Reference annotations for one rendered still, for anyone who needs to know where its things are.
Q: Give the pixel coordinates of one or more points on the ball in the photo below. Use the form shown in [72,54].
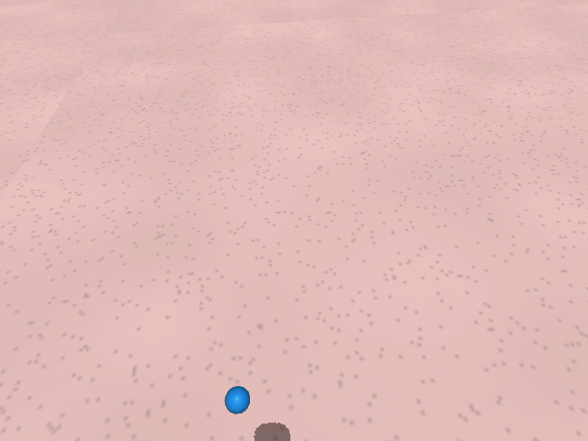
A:
[237,399]

